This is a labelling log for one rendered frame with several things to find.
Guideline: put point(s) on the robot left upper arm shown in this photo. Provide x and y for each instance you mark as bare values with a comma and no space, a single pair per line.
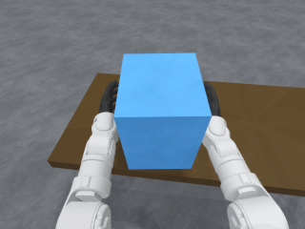
85,215

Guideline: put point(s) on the left robot hand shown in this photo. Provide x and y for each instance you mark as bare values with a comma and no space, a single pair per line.
108,98

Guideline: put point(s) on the table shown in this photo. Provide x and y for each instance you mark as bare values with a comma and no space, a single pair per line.
266,123

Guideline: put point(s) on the robot right upper arm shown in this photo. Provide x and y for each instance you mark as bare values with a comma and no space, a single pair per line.
255,213

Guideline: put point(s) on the left robot forearm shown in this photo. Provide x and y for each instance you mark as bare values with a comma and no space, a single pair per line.
94,177

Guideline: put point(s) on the carton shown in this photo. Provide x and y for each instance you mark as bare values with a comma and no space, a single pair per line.
162,111

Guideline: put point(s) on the right robot hand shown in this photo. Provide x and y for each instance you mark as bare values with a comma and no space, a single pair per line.
212,99

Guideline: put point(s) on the right robot forearm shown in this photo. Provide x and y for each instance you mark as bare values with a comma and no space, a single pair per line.
237,181

